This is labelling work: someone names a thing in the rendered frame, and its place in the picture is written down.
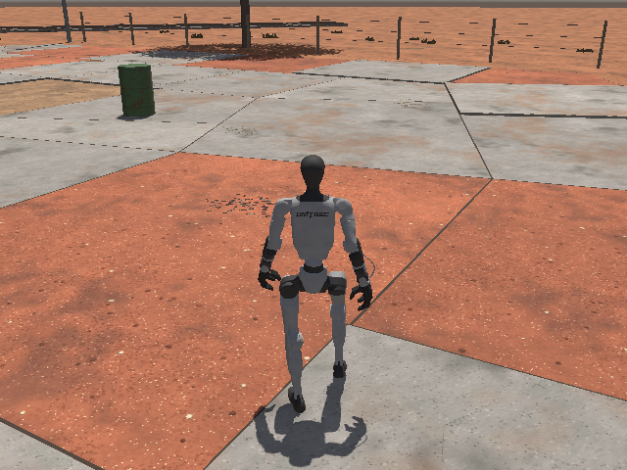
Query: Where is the right robot upper arm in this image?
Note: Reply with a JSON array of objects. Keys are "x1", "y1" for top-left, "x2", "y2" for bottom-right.
[{"x1": 333, "y1": 197, "x2": 359, "y2": 253}]

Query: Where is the robot left forearm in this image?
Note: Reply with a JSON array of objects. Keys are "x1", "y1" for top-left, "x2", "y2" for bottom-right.
[{"x1": 260, "y1": 235, "x2": 277, "y2": 273}]

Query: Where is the robot head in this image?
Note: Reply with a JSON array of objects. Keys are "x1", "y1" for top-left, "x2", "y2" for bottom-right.
[{"x1": 296, "y1": 155, "x2": 330, "y2": 202}]

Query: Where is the robot left thigh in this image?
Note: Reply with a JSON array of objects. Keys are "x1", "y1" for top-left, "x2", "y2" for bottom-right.
[{"x1": 279, "y1": 274, "x2": 304, "y2": 352}]

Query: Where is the right robot hand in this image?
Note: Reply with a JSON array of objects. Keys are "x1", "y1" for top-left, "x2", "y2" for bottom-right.
[{"x1": 350, "y1": 283, "x2": 373, "y2": 311}]

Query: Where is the robot right forearm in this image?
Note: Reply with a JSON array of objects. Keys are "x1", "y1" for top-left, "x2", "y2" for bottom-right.
[{"x1": 349, "y1": 238, "x2": 370, "y2": 287}]

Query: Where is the left robot hand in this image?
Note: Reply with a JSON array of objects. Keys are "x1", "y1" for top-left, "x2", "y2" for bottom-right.
[{"x1": 258, "y1": 269, "x2": 281, "y2": 291}]

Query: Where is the left robot upper arm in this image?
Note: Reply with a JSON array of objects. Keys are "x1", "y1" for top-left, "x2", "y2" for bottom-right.
[{"x1": 266, "y1": 198, "x2": 293, "y2": 251}]

